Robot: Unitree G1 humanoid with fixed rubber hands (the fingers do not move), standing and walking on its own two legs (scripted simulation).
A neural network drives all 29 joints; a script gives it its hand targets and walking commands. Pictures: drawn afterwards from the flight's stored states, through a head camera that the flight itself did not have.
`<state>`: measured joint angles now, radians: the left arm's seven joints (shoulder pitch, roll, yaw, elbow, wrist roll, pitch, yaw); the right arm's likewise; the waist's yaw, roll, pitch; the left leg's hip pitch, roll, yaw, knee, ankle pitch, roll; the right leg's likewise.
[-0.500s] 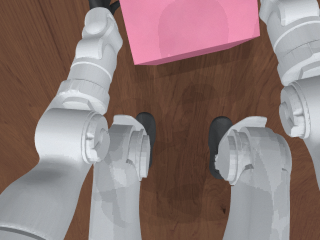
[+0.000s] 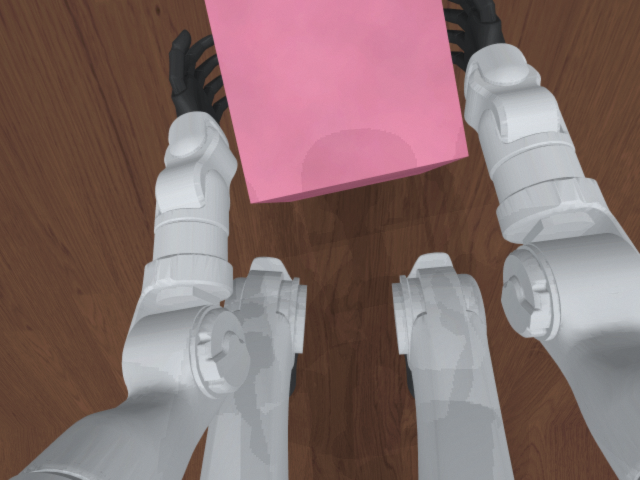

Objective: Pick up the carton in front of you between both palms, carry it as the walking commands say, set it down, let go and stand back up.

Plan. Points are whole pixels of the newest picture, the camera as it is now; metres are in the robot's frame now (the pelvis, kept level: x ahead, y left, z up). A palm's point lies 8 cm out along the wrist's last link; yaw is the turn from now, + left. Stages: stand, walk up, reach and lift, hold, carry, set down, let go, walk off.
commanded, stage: reach and lift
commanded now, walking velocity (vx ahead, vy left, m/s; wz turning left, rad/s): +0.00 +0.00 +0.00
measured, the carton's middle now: (339, 106) +0.52 -0.01 -0.17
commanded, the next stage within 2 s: none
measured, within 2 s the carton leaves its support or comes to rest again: neither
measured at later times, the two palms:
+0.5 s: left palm (98, 74) +0.47 +0.14 +0.08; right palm (566, 4) +0.49 -0.16 +0.07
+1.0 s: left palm out of the picture +0.44 +0.14 +0.24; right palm out of the picture +0.44 -0.16 +0.23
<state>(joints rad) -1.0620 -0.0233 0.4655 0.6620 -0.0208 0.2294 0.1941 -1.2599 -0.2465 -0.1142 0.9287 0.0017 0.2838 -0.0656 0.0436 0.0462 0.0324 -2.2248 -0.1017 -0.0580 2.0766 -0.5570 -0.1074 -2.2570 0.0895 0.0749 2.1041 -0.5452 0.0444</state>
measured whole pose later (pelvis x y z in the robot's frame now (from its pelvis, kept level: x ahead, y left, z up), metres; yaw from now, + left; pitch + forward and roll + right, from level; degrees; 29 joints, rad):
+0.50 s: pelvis +0.01 +0.00 +0.13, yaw -2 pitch +41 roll +2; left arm -0.87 -0.11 0.52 0.57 0.16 0.33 0.11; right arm -0.98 -0.06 -0.32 0.75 -0.19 0.36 -0.03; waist 0.04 0.02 -0.20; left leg -1.89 -0.11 -0.09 1.66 -0.50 -0.08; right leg -1.91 0.10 0.10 1.67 -0.49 0.05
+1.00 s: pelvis +0.06 +0.01 +0.27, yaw -3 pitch +27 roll +0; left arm -0.53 -0.14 0.41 0.59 0.18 0.28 0.08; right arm -0.58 0.06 -0.32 0.68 -0.19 0.31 -0.04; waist 0.03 0.01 -0.23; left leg -1.20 -0.09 -0.12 1.17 -0.45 -0.04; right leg -1.21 0.09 0.12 1.17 -0.44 0.03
